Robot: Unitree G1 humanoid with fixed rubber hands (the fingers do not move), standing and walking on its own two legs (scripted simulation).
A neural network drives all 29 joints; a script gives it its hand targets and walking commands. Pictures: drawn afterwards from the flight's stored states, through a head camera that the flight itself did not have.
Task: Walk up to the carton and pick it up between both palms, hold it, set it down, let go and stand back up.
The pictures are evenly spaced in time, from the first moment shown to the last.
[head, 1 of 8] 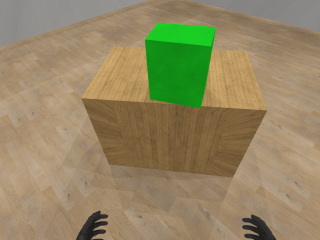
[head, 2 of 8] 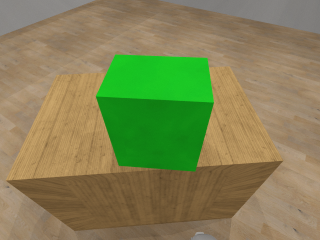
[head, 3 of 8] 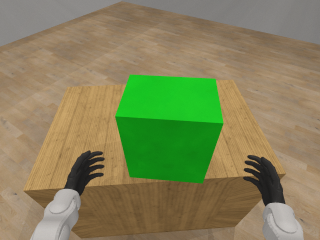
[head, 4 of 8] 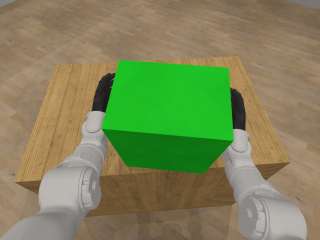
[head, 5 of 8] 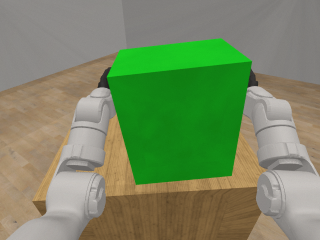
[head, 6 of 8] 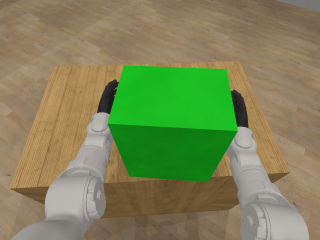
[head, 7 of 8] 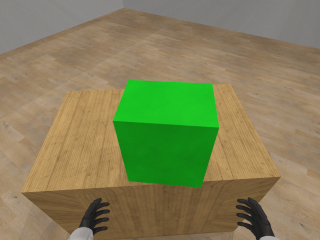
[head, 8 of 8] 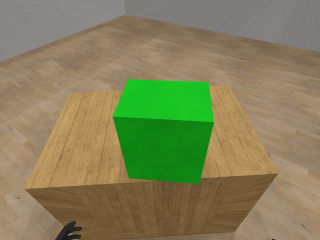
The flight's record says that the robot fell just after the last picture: no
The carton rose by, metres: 0.21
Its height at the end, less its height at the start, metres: +0.00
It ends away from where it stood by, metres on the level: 0.01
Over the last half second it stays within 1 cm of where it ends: yes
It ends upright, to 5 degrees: yes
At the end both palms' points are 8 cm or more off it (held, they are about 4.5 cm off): yes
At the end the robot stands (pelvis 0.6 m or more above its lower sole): yes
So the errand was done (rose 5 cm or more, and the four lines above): yes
